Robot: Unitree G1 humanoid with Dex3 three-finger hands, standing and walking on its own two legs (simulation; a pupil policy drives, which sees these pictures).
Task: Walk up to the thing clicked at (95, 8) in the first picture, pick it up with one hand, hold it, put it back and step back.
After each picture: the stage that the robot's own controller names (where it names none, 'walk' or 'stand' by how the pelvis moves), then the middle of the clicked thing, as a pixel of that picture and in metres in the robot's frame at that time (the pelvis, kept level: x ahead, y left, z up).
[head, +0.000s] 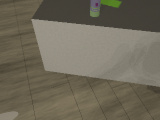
stand; out of the picture +1.06 -0.10 -0.04
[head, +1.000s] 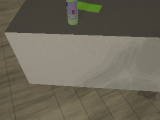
walk; (71, 5) +0.95 +0.10 -0.02
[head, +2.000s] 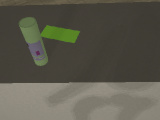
stand; (35, 43) +0.58 +0.24 -0.04
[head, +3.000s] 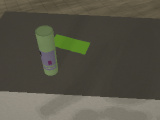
stand; (48, 53) +0.54 +0.16 -0.03
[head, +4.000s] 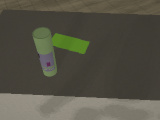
stand; (46, 54) +0.53 +0.16 -0.04
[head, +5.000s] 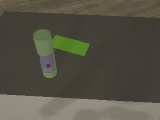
stand; (46, 56) +0.53 +0.17 -0.04
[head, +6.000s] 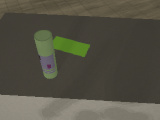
stand; (47, 56) +0.53 +0.16 -0.05
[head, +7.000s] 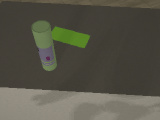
rise first; (46, 48) +0.53 +0.17 -0.04
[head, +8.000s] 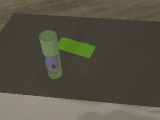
rise first; (52, 56) +0.52 +0.17 -0.04
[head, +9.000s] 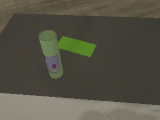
go down; (52, 56) +0.52 +0.17 -0.04
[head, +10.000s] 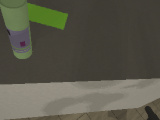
go down; (19, 30) +0.52 +0.16 +0.02
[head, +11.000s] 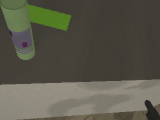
approach; (21, 31) +0.52 +0.16 +0.03
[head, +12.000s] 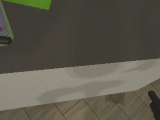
close; out of the picture +0.54 +0.18 +0.07
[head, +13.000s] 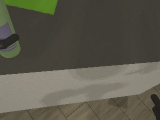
lift; out of the picture +0.50 +0.18 +0.06
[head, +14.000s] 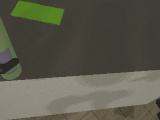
lift; (0, 51) +0.44 +0.20 +0.05
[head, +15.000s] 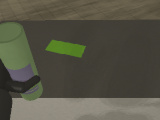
lift; (22, 68) +0.32 +0.17 +0.17
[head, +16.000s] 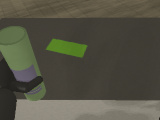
hold; (25, 69) +0.33 +0.17 +0.14
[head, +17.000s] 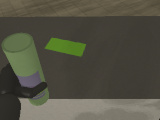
hold; (30, 74) +0.32 +0.15 +0.12
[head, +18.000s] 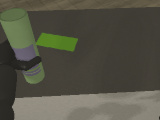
crouch; (26, 50) +0.42 +0.16 +0.12
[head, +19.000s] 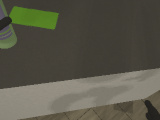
lower; out of the picture +0.53 +0.19 +0.12
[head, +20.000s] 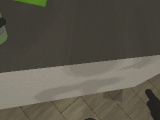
lower; out of the picture +0.54 +0.19 +0.07
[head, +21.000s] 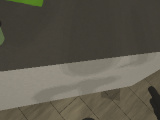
lower; out of the picture +0.54 +0.19 +0.07
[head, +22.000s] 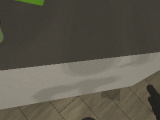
lower; out of the picture +0.54 +0.19 +0.08
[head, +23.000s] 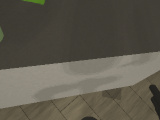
lower; out of the picture +0.54 +0.19 +0.08
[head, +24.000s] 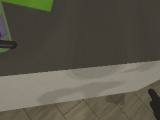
open; out of the picture +0.51 +0.18 +0.07
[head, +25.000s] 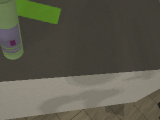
sink last; (7, 29) +0.51 +0.17 +0.04
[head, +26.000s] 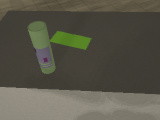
stand; (43, 50) +0.54 +0.19 +0.02
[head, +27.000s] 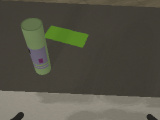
stand; (38, 49) +0.50 +0.18 +0.02
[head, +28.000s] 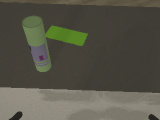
stand; (38, 47) +0.52 +0.18 +0.03
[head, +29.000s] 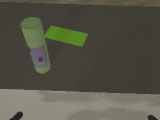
stand; (37, 48) +0.51 +0.19 +0.02
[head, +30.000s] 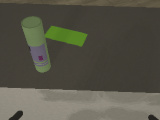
stand; (38, 47) +0.52 +0.19 +0.02
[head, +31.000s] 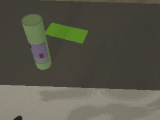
stand; (38, 45) +0.52 +0.18 +0.02
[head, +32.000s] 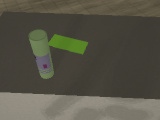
stand; (42, 56) +0.52 +0.18 -0.04
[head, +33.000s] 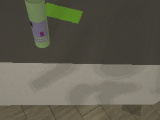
walk; (39, 23) +0.61 +0.16 -0.01
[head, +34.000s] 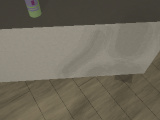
walk; out of the picture +0.85 +0.30 -0.01
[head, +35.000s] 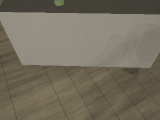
stand; out of the picture +1.10 +0.21 -0.03
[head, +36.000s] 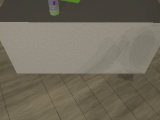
stand; out of the picture +1.08 +0.20 -0.04
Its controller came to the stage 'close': yes
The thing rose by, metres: 0.20
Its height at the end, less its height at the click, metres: +0.00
